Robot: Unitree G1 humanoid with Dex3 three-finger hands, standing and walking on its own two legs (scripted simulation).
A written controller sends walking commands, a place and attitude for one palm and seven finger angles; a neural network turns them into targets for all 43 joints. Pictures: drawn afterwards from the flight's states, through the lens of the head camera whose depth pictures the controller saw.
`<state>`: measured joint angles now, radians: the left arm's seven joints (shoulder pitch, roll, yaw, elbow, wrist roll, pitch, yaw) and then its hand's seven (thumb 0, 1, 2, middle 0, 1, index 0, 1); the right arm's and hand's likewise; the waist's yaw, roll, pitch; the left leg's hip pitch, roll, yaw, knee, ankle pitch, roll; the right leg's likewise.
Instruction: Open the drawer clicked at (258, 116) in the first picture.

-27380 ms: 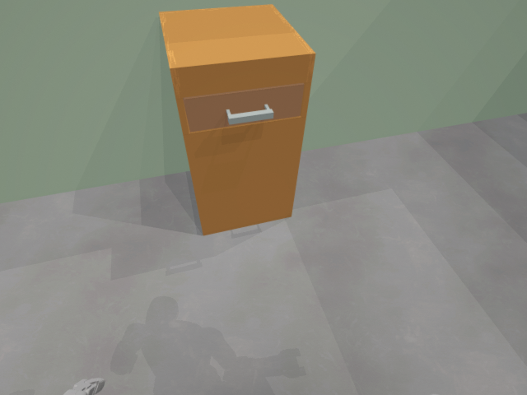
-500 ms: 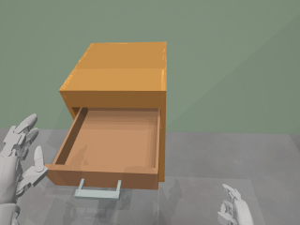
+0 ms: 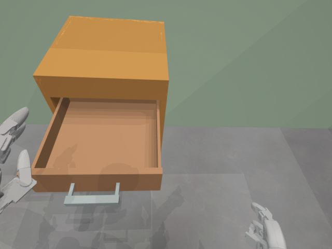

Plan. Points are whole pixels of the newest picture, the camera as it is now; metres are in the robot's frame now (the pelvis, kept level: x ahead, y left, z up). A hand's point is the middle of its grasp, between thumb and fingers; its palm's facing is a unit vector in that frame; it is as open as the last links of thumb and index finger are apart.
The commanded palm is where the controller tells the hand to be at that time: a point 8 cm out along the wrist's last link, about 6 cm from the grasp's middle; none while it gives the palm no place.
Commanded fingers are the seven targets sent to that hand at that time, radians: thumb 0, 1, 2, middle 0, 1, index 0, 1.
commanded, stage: step back with the hand held close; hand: left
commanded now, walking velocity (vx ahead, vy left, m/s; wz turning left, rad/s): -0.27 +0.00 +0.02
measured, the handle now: (94, 193) +0.28 +0.21 -0.12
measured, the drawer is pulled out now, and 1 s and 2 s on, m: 0.30 0.30 0.30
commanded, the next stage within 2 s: stop stepping back and stand still in 0.70 s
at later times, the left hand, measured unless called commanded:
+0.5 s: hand out of the picture +0.10 +0.25 +0.16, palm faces +0.40 -0.83 -0.39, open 7.4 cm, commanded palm +0.03 +0.29 +0.18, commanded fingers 0.00 0.90 0.90 -0.20 -0.30 -0.20 -0.30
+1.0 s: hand out of the picture -0.02 +0.18 +0.16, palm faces +0.29 -0.81 -0.50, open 7.4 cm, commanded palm -0.07 +0.23 +0.18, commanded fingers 0.00 0.90 0.90 -0.20 -0.30 -0.20 -0.30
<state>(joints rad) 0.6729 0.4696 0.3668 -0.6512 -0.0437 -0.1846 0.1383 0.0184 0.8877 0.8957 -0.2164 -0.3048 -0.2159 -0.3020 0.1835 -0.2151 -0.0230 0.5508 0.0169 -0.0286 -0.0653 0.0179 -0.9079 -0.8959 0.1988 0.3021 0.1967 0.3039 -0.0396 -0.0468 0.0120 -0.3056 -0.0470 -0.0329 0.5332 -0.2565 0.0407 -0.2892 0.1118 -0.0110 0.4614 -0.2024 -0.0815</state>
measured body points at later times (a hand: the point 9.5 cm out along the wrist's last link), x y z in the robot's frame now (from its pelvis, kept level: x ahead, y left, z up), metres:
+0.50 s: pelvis -0.09 +0.01 -0.01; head -0.08 +0.04 +0.44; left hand +0.07 +0.29 +0.18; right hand +0.06 -0.24 -0.09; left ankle -0.05 +0.13 -0.74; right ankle +0.01 -0.07 -0.73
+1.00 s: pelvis -0.20 -0.05 +0.01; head -0.17 -0.04 +0.45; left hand -0.04 +0.22 +0.18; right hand -0.05 -0.31 -0.08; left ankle -0.26 +0.08 -0.69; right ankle -0.18 -0.13 -0.74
